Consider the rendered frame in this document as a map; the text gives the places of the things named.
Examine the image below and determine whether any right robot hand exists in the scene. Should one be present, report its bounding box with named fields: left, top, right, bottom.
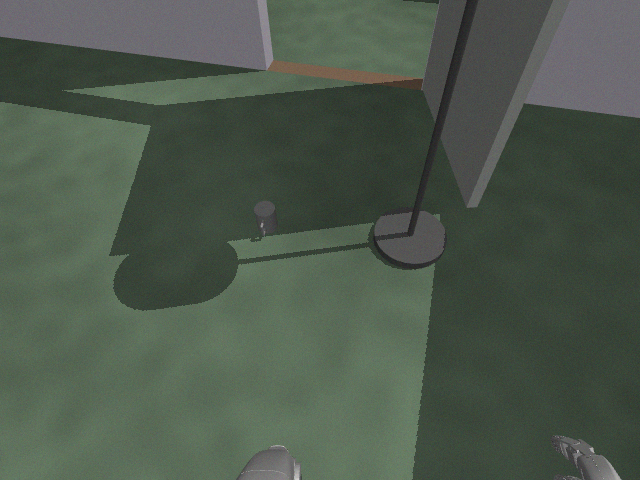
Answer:
left=551, top=435, right=621, bottom=480

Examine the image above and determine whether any mug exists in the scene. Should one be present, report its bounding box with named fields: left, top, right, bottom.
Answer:
left=254, top=201, right=278, bottom=236

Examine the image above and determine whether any floor lamp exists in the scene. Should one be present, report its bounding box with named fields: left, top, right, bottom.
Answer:
left=373, top=0, right=479, bottom=269

